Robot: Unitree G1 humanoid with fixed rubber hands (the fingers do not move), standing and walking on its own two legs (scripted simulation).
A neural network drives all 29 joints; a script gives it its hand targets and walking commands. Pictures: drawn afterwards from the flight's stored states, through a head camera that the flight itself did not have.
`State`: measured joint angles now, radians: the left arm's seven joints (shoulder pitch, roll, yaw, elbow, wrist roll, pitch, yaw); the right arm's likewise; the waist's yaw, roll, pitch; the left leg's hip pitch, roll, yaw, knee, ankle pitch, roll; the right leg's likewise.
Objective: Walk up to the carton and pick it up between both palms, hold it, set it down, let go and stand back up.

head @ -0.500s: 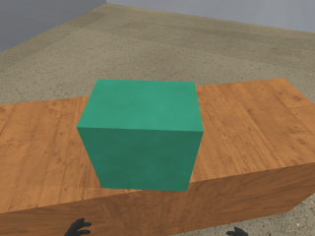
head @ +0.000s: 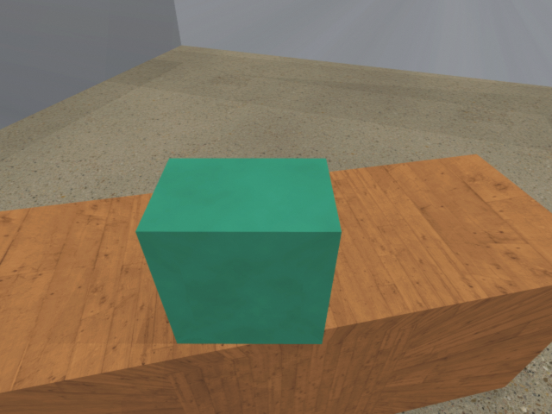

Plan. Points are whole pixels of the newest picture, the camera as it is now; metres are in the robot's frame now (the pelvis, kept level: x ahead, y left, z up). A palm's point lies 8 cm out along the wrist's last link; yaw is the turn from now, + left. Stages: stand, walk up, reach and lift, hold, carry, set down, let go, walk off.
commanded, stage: stand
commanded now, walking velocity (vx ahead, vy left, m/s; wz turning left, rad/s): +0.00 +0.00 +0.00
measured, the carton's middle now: (248, 254) +0.42 +0.06 +0.01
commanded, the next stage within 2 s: none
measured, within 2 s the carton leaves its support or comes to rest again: neither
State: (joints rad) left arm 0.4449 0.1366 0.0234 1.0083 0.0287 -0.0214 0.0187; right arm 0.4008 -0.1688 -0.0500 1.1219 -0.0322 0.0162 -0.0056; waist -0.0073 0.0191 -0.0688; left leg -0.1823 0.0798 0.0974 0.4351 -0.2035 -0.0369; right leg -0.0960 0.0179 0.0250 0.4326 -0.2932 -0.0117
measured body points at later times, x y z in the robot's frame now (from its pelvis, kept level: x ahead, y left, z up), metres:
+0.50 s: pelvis -0.02 +0.01 +0.00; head -0.06 +0.00 +0.45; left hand -0.07 +0.20 -0.16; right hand -0.08 -0.19 -0.17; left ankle +0.02 +0.14 -0.74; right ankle -0.03 -0.11 -0.74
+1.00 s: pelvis -0.04 +0.01 +0.00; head -0.06 +0.00 +0.45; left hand -0.07 +0.21 -0.16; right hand -0.08 -0.19 -0.17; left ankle +0.02 +0.14 -0.74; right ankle -0.03 -0.11 -0.74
